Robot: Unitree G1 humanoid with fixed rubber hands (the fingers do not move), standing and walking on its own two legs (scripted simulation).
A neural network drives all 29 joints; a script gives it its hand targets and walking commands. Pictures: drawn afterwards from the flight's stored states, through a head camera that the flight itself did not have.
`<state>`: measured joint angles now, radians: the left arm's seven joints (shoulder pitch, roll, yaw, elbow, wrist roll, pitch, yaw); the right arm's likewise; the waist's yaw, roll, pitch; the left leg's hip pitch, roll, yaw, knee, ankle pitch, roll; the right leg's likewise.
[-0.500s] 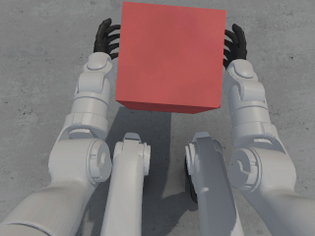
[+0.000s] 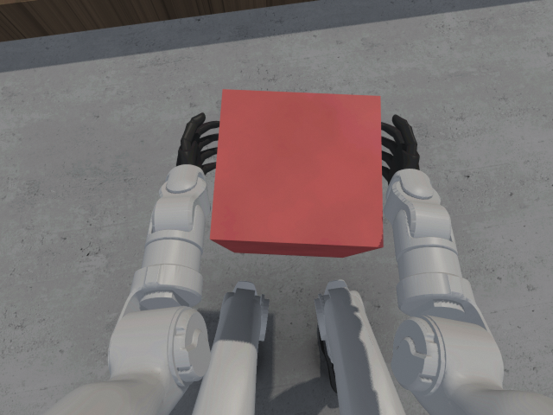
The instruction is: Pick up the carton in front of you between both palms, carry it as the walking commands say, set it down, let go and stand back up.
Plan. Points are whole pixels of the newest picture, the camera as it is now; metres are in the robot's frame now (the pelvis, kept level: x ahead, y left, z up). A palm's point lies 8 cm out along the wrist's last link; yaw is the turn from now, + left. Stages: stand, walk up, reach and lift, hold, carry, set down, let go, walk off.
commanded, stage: reach and lift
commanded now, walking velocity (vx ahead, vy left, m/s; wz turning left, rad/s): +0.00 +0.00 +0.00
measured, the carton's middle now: (293, 189) +0.43 +0.00 -0.12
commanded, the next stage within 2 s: hold in 1.92 s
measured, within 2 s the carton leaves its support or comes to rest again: neither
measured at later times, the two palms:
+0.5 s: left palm (146, 148) +0.40 +0.15 +0.11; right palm (467, 146) +0.40 -0.15 +0.11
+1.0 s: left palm (47, 103) +0.36 +0.15 +0.24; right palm out of the picture +0.37 -0.15 +0.24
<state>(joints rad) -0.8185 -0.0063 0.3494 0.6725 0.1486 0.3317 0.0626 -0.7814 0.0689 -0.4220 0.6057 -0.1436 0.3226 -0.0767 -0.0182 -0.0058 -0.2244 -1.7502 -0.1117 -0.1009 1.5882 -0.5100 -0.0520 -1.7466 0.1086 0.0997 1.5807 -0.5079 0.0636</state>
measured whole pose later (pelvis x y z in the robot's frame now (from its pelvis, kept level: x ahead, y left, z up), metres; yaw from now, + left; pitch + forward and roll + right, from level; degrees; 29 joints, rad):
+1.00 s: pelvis +0.08 +0.00 +0.22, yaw +0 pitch -1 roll +0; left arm -0.24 -0.15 0.25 0.39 0.24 0.58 0.03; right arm -0.26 0.15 -0.26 0.39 -0.25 0.57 -0.01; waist 0.00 0.00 -0.09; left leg -0.20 -0.05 -0.15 0.46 -0.24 -0.01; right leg -0.21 0.05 0.15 0.46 -0.23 0.01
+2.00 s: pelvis +0.08 +0.00 +0.23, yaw +0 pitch -5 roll +0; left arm -0.23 -0.14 0.20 0.24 0.25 0.71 0.01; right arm -0.24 0.15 -0.21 0.24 -0.26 0.70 0.00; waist 0.00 0.00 -0.01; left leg -0.06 -0.04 -0.14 0.36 -0.20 -0.01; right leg -0.07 0.04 0.14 0.36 -0.20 0.01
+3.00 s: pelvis +0.08 +0.00 +0.23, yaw +0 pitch -7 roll +0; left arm -0.25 -0.15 0.21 0.22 0.27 0.77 0.00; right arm -0.27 0.15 -0.22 0.23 -0.28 0.76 0.01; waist 0.00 0.00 0.01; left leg -0.03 -0.04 -0.13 0.35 -0.19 -0.01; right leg -0.03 0.04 0.13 0.35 -0.19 0.01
